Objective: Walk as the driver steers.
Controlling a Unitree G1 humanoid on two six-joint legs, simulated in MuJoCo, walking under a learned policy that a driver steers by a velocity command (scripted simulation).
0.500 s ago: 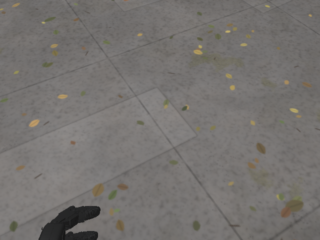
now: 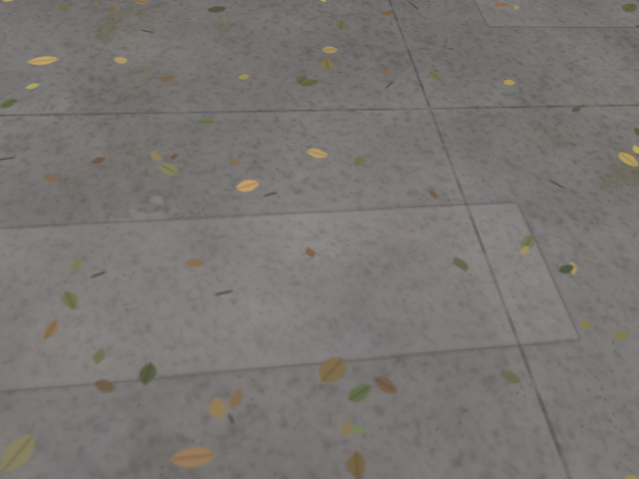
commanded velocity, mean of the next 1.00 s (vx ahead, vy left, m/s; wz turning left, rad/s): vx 0.28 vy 0.00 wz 0.40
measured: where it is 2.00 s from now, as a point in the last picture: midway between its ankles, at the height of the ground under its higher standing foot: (264, 435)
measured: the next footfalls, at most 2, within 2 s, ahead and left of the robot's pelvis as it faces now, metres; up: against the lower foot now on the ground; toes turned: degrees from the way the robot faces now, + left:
right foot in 0.58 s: +0.25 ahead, -0.11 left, +0.00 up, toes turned +24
left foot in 1.00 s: +0.44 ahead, +0.20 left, +0.00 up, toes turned +19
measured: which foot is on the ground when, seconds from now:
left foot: down 0.00-0.58, up 0.60-0.98, down 1.00-1.00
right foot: up 0.00-0.56, down 0.58-1.00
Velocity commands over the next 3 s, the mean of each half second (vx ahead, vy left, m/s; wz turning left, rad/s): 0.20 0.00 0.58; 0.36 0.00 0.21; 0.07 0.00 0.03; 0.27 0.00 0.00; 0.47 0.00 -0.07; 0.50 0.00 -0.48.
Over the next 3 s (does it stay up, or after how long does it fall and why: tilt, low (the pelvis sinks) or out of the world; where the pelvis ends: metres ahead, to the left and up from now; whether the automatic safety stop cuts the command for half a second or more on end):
stays up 1.05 0.27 0.02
